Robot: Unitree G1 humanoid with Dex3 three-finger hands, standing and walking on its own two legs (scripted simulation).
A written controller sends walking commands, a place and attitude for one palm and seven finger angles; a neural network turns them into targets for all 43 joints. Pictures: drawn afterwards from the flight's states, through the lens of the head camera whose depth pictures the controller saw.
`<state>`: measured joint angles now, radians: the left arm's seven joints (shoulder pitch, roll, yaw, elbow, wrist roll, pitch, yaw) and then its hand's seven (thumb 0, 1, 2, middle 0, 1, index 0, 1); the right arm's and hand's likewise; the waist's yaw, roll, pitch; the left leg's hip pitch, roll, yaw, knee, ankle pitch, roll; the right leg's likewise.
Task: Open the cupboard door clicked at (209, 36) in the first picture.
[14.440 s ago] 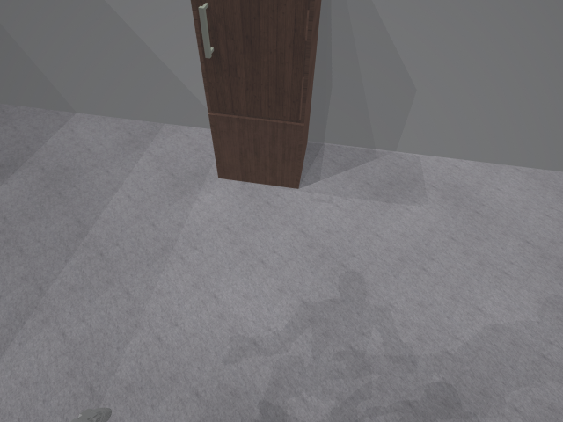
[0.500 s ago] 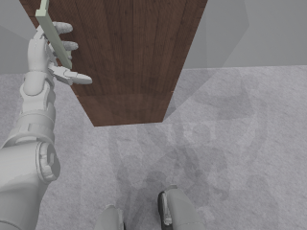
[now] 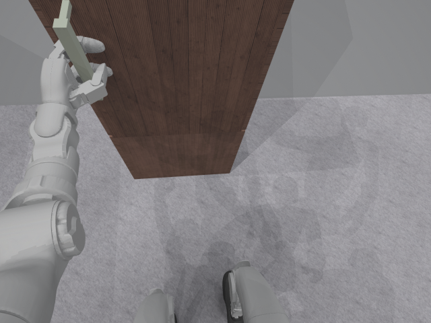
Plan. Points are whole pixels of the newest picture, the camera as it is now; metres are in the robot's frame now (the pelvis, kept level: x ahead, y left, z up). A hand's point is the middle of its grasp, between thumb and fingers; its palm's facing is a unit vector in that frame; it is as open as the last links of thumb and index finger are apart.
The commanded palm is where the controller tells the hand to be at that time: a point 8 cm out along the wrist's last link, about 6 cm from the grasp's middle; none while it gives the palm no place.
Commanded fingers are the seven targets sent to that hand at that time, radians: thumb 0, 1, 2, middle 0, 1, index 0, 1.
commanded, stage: close the thumb around the handle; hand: left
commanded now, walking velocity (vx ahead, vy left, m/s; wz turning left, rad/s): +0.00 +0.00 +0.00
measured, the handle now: (83, 57) +0.58 +0.17 +0.07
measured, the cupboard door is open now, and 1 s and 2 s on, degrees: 0 31 41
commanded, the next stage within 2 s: pull the door open along its arc in 0.10 s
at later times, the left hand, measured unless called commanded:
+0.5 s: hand (101, 98) +0.50 +0.14 +0.06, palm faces -0.06 -1.00 -0.02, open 5.4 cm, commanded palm +0.44 +0.19 +0.07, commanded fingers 0.00 0.90 0.90 -0.40 -1.35 -0.40 -1.35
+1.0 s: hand (150, 166) +0.36 +0.07 +0.07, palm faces +0.38 -0.92 +0.00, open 5.5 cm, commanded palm +0.30 +0.09 +0.07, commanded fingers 0.00 0.90 0.90 -0.40 -1.35 -0.40 -1.35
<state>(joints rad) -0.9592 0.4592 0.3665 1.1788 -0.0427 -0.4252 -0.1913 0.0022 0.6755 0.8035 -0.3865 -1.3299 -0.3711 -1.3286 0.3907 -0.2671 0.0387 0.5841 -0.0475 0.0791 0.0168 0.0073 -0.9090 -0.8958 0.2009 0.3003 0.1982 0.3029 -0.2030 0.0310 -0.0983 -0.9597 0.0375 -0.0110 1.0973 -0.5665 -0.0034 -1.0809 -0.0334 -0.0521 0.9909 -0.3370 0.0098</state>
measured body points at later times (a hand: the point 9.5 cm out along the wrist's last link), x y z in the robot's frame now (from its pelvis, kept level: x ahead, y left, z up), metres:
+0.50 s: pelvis +0.01 +0.00 +0.01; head +0.14 +0.01 +0.44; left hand +0.49 +0.20 +0.07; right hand +0.01 -0.25 -0.11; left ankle -0.04 +0.12 -0.66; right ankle +0.06 -0.13 -0.66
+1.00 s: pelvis +0.01 -0.01 +0.02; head +0.09 -0.02 +0.47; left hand +0.34 +0.11 +0.07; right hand +0.18 -0.22 -0.09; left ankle -0.04 +0.12 -0.66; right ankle +0.06 -0.13 -0.66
